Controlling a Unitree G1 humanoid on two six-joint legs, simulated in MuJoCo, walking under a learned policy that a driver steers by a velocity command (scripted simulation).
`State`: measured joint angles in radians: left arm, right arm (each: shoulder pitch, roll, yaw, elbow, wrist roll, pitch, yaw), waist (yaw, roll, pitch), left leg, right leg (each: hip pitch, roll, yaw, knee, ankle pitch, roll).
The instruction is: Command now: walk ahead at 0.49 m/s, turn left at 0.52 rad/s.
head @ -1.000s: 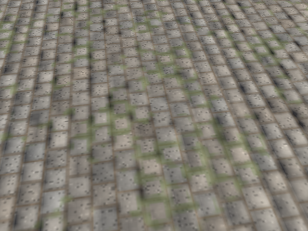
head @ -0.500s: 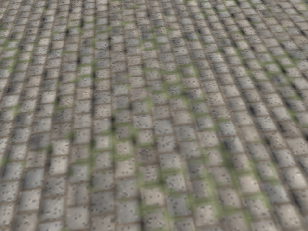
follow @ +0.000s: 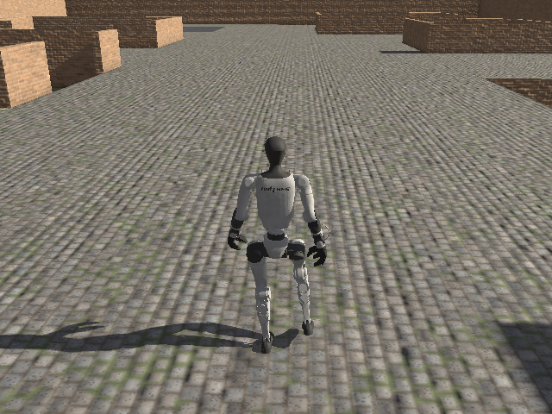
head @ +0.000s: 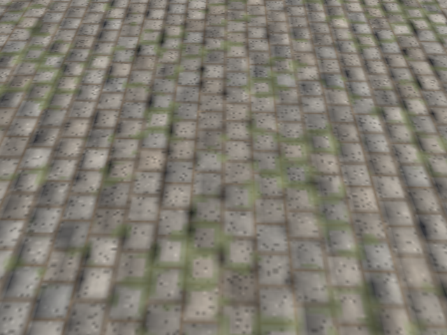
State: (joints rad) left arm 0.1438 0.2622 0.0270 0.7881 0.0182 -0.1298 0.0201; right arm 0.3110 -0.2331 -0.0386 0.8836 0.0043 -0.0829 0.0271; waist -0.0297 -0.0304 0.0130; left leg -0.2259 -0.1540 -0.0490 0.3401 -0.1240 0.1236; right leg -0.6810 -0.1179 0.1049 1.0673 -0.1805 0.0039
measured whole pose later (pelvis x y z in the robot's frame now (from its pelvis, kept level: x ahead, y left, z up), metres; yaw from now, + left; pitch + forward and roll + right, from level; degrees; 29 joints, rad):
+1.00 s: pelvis +0.50 +0.08 +0.01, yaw +11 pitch +1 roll +1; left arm 0.21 0.30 0.06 0.80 -0.02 -0.06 0.00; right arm 0.33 -0.25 -0.05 0.83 -0.01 -0.10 0.03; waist -0.03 -0.06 -0.01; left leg -0.13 -0.06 0.09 0.27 -0.17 0.07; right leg -0.69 -0.10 0.08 1.03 -0.14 -0.01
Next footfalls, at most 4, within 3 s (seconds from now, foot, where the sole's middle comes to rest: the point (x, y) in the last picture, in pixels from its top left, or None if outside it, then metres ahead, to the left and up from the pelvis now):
0.24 right None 0.31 -0.14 -0.78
0.74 left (170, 334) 0.50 0.16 -0.78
1.30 right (230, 234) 0.84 -0.02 -0.78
1.78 left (183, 168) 1.14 0.15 -0.78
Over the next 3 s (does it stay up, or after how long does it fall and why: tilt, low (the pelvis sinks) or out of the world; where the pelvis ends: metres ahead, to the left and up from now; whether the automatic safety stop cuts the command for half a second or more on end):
stays up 1.07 0.04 -0.01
